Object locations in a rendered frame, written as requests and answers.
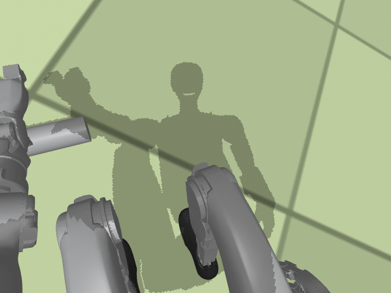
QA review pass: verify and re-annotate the right robot foot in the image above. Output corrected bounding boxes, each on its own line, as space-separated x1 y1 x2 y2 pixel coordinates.
178 208 218 280

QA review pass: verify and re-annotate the left robot arm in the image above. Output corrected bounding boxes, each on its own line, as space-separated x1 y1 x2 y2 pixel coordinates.
0 113 38 293

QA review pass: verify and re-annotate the right robot hand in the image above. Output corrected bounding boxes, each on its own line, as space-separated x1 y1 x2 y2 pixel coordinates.
279 260 330 293

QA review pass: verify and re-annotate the bottle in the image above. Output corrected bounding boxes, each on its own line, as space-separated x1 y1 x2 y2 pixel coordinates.
26 116 92 156

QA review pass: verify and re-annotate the left robot hand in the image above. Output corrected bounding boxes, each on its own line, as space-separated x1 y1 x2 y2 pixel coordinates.
0 64 33 146

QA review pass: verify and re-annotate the left robot foot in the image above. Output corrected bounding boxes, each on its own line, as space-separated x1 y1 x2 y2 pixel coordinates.
122 238 140 293

